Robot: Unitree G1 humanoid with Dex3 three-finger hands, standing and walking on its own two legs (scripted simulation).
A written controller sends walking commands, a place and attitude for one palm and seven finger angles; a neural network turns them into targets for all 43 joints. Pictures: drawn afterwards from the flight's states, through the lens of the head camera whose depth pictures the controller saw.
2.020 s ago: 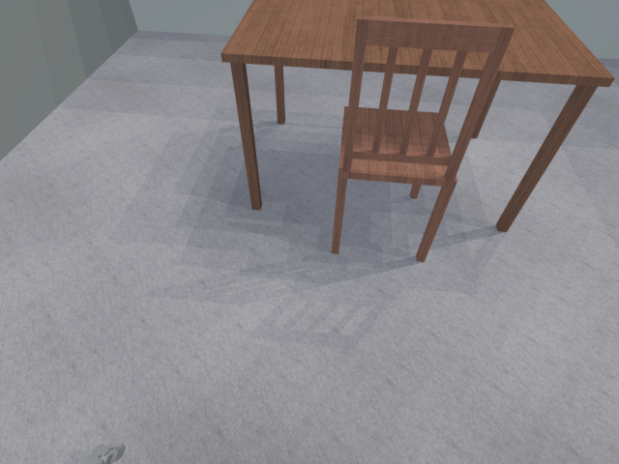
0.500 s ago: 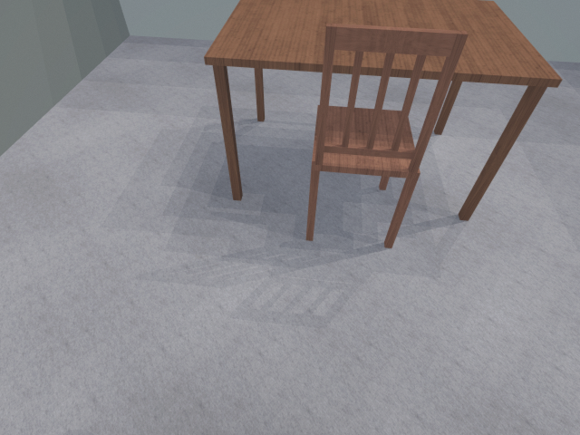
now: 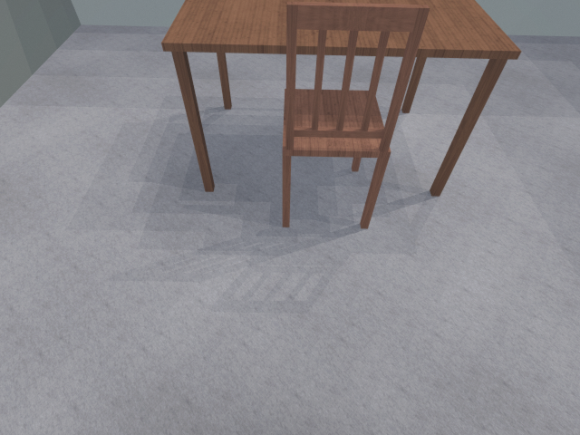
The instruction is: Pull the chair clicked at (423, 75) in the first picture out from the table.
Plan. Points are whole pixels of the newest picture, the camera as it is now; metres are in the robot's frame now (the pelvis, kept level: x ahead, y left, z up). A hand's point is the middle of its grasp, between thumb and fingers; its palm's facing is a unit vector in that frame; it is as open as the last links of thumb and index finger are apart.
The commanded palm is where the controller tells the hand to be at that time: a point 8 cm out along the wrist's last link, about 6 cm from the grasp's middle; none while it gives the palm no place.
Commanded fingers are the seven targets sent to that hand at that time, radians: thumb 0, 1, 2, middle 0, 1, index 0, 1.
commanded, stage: walk to a spot facing it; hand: left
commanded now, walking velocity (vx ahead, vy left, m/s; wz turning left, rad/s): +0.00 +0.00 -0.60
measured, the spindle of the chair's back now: (346, 85) +1.07 -0.10 -0.08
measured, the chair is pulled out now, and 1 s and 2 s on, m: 0.00 0.00 0.00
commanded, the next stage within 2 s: turn to face it in 1.74 s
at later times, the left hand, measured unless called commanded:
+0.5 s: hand out of the picture +0.05 +0.21 -0.16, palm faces -0.17 -0.96 -0.23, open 7.4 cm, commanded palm none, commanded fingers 0.00 0.90 0.90 -0.20 -0.30 -0.20 -0.30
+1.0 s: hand (288, 355) +0.28 +0.03 -0.17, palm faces -0.66 -0.74 -0.14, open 7.4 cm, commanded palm none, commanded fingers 0.00 0.90 0.90 -0.20 -0.30 -0.20 -0.30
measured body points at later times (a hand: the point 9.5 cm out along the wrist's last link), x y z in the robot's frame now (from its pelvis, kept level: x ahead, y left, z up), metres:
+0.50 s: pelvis -0.03 +0.02 +0.00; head +0.01 +0.02 +0.45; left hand +0.06 +0.26 -0.15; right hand +0.04 -0.26 -0.12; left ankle -0.02 +0.15 -0.72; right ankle +0.01 -0.11 -0.74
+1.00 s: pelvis +0.06 -0.03 -0.01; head +0.11 -0.05 +0.43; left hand +0.32 +0.07 -0.16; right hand -0.18 -0.15 -0.13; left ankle -0.01 +0.15 -0.73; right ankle +0.07 -0.19 -0.72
